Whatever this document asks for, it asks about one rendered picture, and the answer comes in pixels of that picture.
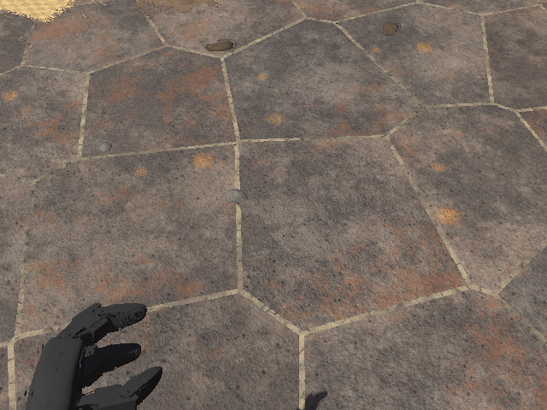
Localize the left robot hand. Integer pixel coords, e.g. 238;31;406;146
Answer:
24;303;162;410

